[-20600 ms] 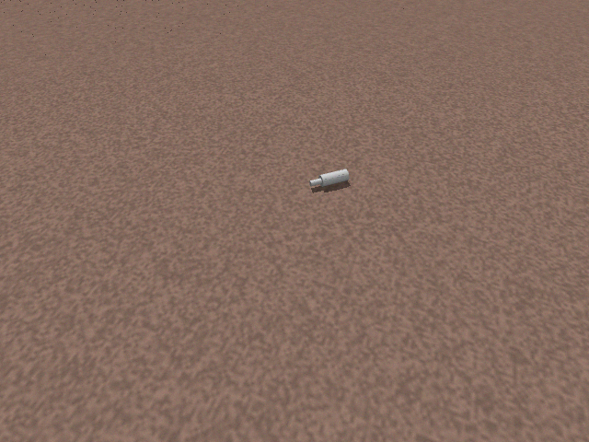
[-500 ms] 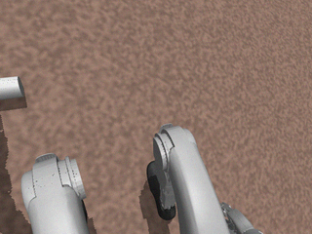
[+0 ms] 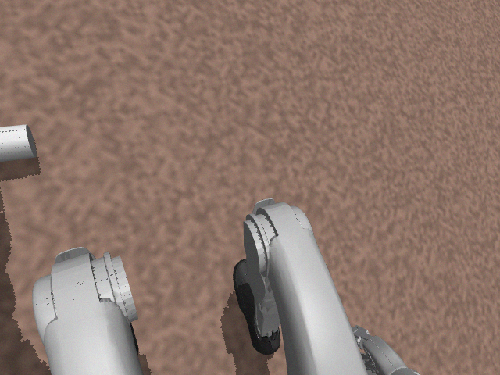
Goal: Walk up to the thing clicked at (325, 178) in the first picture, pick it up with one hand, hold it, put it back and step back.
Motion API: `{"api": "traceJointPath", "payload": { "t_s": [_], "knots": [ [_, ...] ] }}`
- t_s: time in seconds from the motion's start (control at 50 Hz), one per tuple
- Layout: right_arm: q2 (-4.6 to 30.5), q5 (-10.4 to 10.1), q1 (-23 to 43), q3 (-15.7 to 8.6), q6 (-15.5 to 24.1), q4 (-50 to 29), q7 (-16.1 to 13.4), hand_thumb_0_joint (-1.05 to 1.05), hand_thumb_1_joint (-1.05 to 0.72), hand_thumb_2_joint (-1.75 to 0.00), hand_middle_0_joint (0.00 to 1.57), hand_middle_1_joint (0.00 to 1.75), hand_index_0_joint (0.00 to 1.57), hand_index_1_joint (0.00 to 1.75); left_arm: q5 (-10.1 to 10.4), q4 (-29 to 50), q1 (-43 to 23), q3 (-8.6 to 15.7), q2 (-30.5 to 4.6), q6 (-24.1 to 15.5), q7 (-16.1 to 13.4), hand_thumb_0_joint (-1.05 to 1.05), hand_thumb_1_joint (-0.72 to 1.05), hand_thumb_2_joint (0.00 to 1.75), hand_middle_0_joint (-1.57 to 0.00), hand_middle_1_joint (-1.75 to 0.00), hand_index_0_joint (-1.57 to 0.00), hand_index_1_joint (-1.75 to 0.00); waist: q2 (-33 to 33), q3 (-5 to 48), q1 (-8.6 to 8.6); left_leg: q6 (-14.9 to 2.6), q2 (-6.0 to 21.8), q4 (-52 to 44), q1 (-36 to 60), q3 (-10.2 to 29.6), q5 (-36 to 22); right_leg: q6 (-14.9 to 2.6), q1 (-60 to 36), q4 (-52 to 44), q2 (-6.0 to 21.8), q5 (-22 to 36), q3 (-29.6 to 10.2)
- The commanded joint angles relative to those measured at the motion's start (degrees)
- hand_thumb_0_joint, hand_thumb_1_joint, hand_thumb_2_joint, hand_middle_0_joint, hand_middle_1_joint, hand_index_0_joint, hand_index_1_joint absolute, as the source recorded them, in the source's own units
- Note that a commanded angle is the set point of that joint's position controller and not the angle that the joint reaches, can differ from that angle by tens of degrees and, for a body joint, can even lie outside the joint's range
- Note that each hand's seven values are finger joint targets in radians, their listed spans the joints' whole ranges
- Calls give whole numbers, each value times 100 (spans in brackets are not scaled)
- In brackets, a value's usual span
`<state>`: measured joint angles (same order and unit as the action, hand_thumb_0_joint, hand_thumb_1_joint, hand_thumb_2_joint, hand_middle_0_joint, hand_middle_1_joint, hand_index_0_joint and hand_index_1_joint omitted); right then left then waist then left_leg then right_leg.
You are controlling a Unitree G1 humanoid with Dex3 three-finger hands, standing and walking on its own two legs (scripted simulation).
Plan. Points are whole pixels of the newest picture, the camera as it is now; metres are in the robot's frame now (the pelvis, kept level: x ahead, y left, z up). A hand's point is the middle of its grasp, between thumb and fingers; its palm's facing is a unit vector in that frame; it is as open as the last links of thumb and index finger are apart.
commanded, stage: rise first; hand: left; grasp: from above
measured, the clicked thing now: out of the picture +0.51 +0.36 -0.29
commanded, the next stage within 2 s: none
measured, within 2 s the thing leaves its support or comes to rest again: neither
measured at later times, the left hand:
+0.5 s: hand out of the picture +0.47 +0.36 -0.17, palm faces -0.44 -0.09 -0.89, open 14.0 cm
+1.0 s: hand out of the picture +0.47 +0.36 -0.17, palm faces -0.45 -0.09 -0.89, open 14.0 cm
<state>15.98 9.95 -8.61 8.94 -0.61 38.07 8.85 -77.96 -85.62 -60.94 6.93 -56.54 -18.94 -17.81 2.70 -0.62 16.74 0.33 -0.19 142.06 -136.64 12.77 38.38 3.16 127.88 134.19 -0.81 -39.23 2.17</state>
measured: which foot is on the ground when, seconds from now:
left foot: down 0.00-1.00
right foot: down 0.00-1.00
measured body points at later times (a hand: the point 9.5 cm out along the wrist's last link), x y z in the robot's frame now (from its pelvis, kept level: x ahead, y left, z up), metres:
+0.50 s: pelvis +0.00 +0.00 +0.00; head +0.25 +0.12 +0.36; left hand +0.48 +0.36 -0.11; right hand +0.07 -0.27 -0.08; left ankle +0.07 +0.13 -0.28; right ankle +0.11 -0.15 -0.28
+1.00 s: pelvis +0.00 +0.00 +0.00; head +0.25 +0.12 +0.36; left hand +0.49 +0.36 -0.12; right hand +0.06 -0.27 -0.08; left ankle +0.07 +0.13 -0.28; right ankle +0.11 -0.15 -0.28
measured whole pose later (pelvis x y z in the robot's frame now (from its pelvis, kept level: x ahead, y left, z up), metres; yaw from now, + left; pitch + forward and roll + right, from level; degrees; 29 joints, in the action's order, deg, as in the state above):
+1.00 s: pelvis +0.00 +0.00 +0.00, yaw +0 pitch +32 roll -13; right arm 16.2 9.9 -9.0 9.1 -0.2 37.5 8.7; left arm -77.2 -84.7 -60.9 7.1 -56.6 -18.4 -17.0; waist 2.6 -1.1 16.8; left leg 0.6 -0.3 142.3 -136.9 13.0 38.6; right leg 3.2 128.3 134.4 -0.8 -39.3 2.3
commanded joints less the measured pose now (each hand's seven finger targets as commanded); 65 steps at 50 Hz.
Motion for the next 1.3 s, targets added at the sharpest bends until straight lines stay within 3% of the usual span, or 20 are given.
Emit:
{"api": "traceJointPath", "payload": {
  "t_s": [0.0, 0.12, 0.16, 0.2, 0.26, 0.3, 0.34, 0.38, 0.42, 0.46, 0.5, 0.52, 0.62, 0.64, 0.68, 0.8, 0.98, 1.04, 1.1, 1.28],
  "knots": [
    [1655, 4, -1053, -553, -8, -55, -72, 0, -90, -90, 20, 30, 20, 30, 139, 805, -1665, 184, -1458, 13, -196, 0, -56, 102, -8, -100, -7, -101, -2646, 3709, 2, -46, 66, -1656, 3470, -672, -959, -473, -1232, -1034, -152, 1231, 886],
    [1653, 13, -1051, -553, 21, -91, -80, 0, -90, -90, 20, 30, 20, 30, 193, 909, -1718, 255, -1552, -3, -196, 0, -54, 100, -9, -101, -9, -101, -2613, 3682, -6, -68, 62, -1570, 3345, -734, -977, -451, -1332, -1085, -149, 1268, 843],
    [1656, 12, -1060, -546, 26, -50, -82, 0, -90, -90, 20, 30, 20, 30, 188, 750, -1590, 153, -1401, 14, -169, 0, -54, 101, -9, -100, -9, -101, -2433, 3566, 52, -81, 61, -1558, 3287, -714, -889, -456, -1294, -1104, -159, 1194, 857],
    [1705, 16, -1047, -566, 26, -63, -96, 0, -90, -90, 20, 30, 20, 30, 189, 975, -1693, 300, -1635, -14, -177, 0, -54, 101, -9, -100, -9, -100, -2547, 3730, -33, -58, 71, -1541, 3414, -696, -1002, -464, -1292, -1062, -150, 1258, 859],
    [1664, 19, -1111, -563, 19, -61, -81, 0, -90, -90, 20, 30, 20, 30, 190, 1024, -1697, 238, -1494, -11, -176, 0, -53, 100, -9, -100, -9, -100, -2574, 3880, 30, -72, 72, -1476, 3558, -704, -1281, -445, -1399, -1029, -149, 1476, 863],
    [1655, 3, -1120, -576, 22, -39, -79, 0, -90, -90, 20, 30, 20, 30, 215, 898, -1598, 217, -1410, 5, -164, 0, -54, 101, -9, -99, -9, -100, -2614, 3708, 15, -56, 62, -1557, 3488, -703, -1119, -467, -1295, -1048, -148, 1342, 869],
    [1686, -2, -1104, -600, 14, -70, -84, 0, -90, -90, 20, 30, 20, 30, 211, 1098, -1723, 250, -1491, -1, -174, 0, -54, 101, -10, -99, -9, -100, -2741, 3886, -29, -25, 91, -1630, 3678, -641, -1147, -472, -1241, -996, -141, 1344, 909],
    [1656, -9, -1088, -588, 1, -83, -78, 0, -90, -90, 20, 30, 20, 30, 191, 1020, -1726, 146, -1373, 19, -155, 0, -54, 101, -9, -101, -8, -101, -2773, 3829, 35, -35, 92, -1581, 3648, -649, -1172, -480, -1206, -990, -144, 1368, 892],
    [1664, -13, -1104, -609, -16, -83, -79, 0, -90, -90, 20, 30, 20, 30, 203, 1069, -1659, 243, -1418, 18, -193, 0, -55, 101, -9, -99, -8, -100, -2789, 3836, -39, -22, 59, -1628, 3567, -689, -1188, -474, -1298, -983, -126, 1387, 873],
    [1614, -1, -1101, -584, 11, -45, -61, 0, -90, -90, 20, 30, 20, 30, 211, 902, -1550, 117, -1240, 57, -137, 0, -54, 100, -10, -100, -9, -101, -2553, 3741, 28, -69, 72, -1545, 3536, -700, -1189, -458, -1284, -1042, -154, 1398, 873],
    [1633, -17, -1114, -548, 8, -61, -63, 0, -90, -90, 20, 30, 20, 30, 234, 904, -1642, 198, -1436, 67, -152, 0, -53, 100, -10, -99, -10, -100, -2495, 3703, 26, -88, 54, -1518, 3362, -739, -1176, -454, -1418, -1080, -149, 1423, 832],
    [1641, -15, -1098, -562, 16, -68, -68, 0, -90, -90, 20, 30, 20, 30, 254, 895, -1598, 160, -1345, 84, -137, 0, -52, 99, -10, -100, -10, -100, -2460, 3708, 33, -83, 66, -1527, 3417, -714, -1169, -458, -1358, -1067, -150, 1407, 850],
    [1692, 8, -1088, -543, 14, -120, -75, 0, -90, -90, 20, 30, 20, 30, 201, 1051, -1799, 267, -1564, 26, -155, 0, -53, 100, -9, -101, -9, -101, -2618, 3750, 36, -51, 62, -1555, 3412, -696, -1089, -491, -1350, -1057, -150, 1300, 888],
    [1658, -3, -1084, -521, 19, -134, -72, 0, -90, -90, 20, 30, 20, 30, 185, 931, -1669, 268, -1560, 39, -161, 0, -54, 101, -9, -100, -9, -100, -2589, 3755, -12, -63, 61, -1557, 3448, -708, -1066, -480, -1364, -1058, -156, 1284, 867],
    [1672, 21, -1071, -535, 16, -143, -79, 0, -90, -90, 20, 30, 20, 30, 203, 851, -1672, 216, -1439, 15, -173, 0, -53, 100, -10, -99, -9, -99, -2596, 3725, 63, -58, 58, -1546, 3374, -716, -1000, -473, -1354, -1060, -158, 1248, 882],
    [1701, 6, -1048, -539, 23, -131, -102, 0, -90, -90, 20, 30, 20, 30, 215, 849, -1702, 235, -1527, 31, -163, 0, -55, 102, -10, -98, -9, -99, -2498, 3697, 22, -77, 53, -1529, 3307, -723, -905, -469, -1305, -1098, -152, 1186, 859],
    [1689, 6, -1133, -543, 30, -98, -94, 0, -90, -90, 20, 30, 20, 30, 217, 926, -1704, 178, -1431, 11, -97, 0, -55, 101, -9, -100, -8, -101, -2637, 3666, 75, -37, 82, -1550, 3586, -652, -1177, -477, -1246, -1017, -139, 1351, 896],
    [1690, 3, -1122, -538, 10, -134, -93, 0, -90, -90, 20, 30, 20, 30, 210, 1049, -1642, 299, -1638, 6, -122, 0, -54, 100, -9, -100, -9, -100, -2725, 3901, -33, -52, 64, -1506, 3546, -721, -1268, -469, -1443, -1031, -142, 1445, 860],
    [1685, 17, -1162, -546, 8, -114, -82, 0, -90, -90, 20, 30, 20, 30, 220, 939, -1582, 209, -1421, 39, -101, 0, -55, 101, -8, -100, -7, -101, -2563, 3682, 71, -63, 57, -1510, 3405, -712, -1168, -480, -1371, -1081, -158, 1361, 890],
    [1684, 15, -1082, -530, 12, -124, -84, 0, -90, -89, 20, 30, 20, 30, 216, 1025, -1806, 195, -1472, -24, -143, 0, -56, 102, -7, -101, -7, -101, -2721, 3732, 55, -41, 67, -1599, 3495, -669, -1002, -474, -1279, -1026, -137, 1257, 889]
  ]
}}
